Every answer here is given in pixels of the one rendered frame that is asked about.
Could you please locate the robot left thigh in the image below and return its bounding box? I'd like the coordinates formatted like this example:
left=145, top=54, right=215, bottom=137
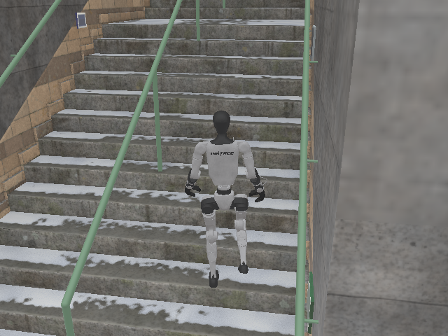
left=201, top=196, right=218, bottom=244

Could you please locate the left robot forearm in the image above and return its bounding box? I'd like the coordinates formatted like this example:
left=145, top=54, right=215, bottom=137
left=185, top=169, right=197, bottom=189

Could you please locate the right robot hand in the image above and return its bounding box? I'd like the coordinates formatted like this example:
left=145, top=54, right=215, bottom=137
left=249, top=190, right=265, bottom=202

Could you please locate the right robot forearm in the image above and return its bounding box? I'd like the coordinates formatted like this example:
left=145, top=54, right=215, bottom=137
left=250, top=168, right=264, bottom=193

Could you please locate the robot right foot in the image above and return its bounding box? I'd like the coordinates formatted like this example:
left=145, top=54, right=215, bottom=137
left=238, top=262, right=249, bottom=274

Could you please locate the left robot hand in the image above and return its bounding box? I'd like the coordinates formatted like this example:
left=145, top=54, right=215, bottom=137
left=185, top=185, right=201, bottom=197

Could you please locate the robot right upper arm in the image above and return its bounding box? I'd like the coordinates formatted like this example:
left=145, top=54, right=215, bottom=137
left=237, top=141, right=257, bottom=179

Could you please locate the robot left upper arm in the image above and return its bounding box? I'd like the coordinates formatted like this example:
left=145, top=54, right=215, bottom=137
left=190, top=141, right=208, bottom=179

